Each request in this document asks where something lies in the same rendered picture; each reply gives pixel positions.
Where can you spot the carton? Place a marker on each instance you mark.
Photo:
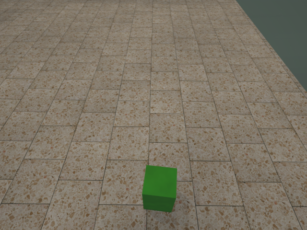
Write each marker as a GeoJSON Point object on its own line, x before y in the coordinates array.
{"type": "Point", "coordinates": [159, 188]}

